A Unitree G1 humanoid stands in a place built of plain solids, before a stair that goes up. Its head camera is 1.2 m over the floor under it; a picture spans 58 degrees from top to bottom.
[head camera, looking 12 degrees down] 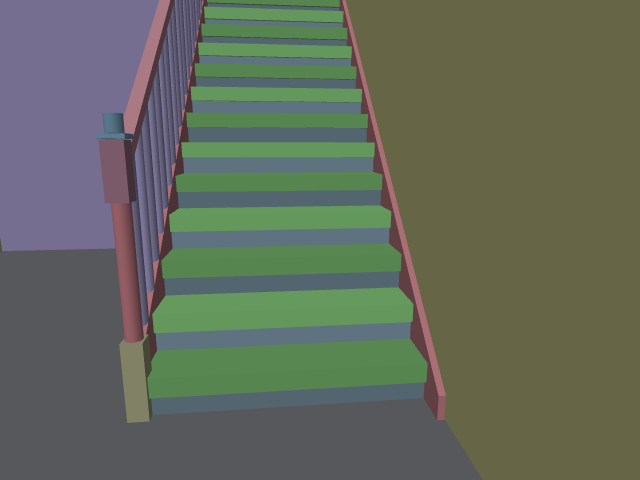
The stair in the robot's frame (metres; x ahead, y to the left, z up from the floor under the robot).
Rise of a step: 0.21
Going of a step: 0.24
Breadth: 1.31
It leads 6 degrees to the left of straight ahead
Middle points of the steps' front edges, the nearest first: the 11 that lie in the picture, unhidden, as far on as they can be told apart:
1.82 0.13 0.20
2.06 0.17 0.41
2.30 0.19 0.61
2.54 0.22 0.82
2.78 0.24 1.03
3.02 0.27 1.24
3.26 0.30 1.45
3.50 0.32 1.65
3.74 0.35 1.86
3.98 0.37 2.07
4.21 0.40 2.28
